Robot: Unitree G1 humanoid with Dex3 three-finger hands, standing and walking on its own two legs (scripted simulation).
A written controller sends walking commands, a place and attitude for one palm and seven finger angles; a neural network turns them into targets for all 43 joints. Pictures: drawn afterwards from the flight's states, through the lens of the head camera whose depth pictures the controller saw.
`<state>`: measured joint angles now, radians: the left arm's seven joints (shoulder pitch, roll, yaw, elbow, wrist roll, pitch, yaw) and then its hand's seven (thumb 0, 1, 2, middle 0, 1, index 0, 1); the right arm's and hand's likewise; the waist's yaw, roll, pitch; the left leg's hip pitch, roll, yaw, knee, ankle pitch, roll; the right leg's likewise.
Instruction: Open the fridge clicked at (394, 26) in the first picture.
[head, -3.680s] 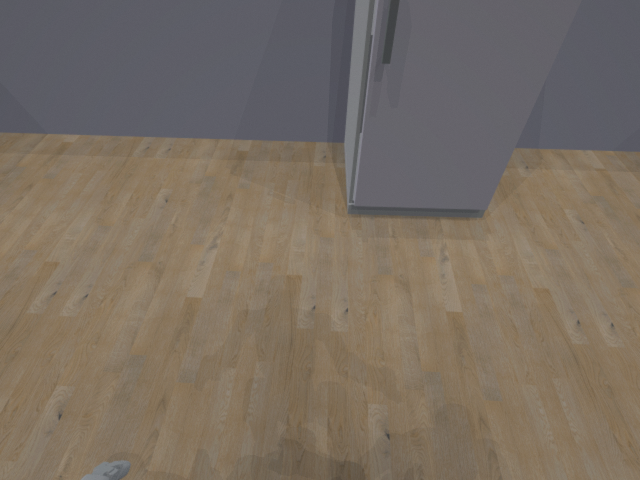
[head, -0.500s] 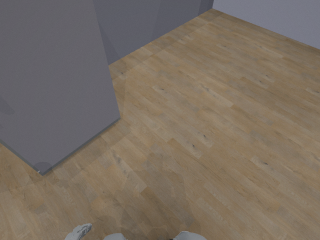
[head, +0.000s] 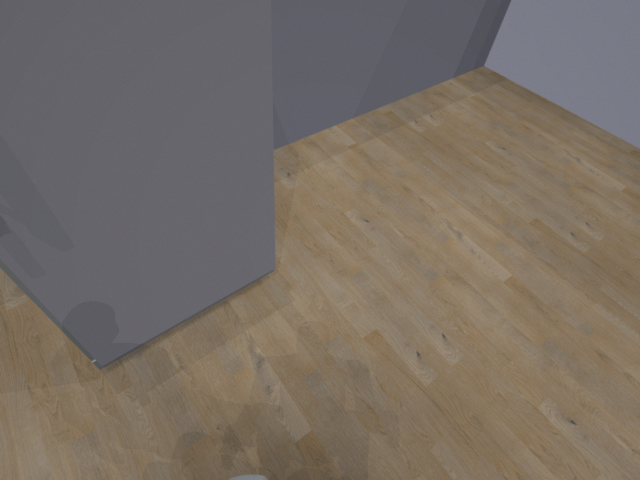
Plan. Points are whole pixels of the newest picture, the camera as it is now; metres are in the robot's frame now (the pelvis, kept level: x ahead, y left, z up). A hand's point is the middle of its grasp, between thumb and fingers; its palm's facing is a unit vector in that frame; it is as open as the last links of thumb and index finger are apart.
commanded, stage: turn to face it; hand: left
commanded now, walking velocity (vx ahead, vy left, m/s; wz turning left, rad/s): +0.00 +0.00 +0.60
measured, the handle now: out of the picture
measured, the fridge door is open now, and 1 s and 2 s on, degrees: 0 0 0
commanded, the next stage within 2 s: take the last steps up to it in 1.20 s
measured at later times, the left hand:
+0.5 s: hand out of the picture +0.06 +0.16 -0.13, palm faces +0.29 -0.91 -0.30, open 7.4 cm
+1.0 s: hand out of the picture -0.10 +0.18 -0.17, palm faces +0.57 -0.78 -0.27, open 7.4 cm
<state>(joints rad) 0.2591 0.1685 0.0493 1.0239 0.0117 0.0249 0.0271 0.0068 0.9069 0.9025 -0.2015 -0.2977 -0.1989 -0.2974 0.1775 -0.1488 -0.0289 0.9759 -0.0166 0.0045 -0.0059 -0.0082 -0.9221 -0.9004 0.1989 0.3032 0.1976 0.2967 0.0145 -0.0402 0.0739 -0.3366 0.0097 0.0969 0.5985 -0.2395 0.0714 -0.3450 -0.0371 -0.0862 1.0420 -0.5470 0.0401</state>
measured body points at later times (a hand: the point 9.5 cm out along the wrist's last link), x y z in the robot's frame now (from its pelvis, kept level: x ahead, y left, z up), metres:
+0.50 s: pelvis +0.00 -0.06 +0.01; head +0.03 -0.08 +0.46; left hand +0.04 +0.21 -0.11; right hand +0.11 -0.31 -0.15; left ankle +0.01 +0.07 -0.67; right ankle +0.01 -0.18 -0.73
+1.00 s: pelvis -0.01 -0.03 +0.01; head +0.01 +0.01 +0.45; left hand -0.13 +0.23 -0.15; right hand +0.22 -0.18 -0.12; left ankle -0.07 +0.07 -0.73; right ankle +0.05 -0.17 -0.65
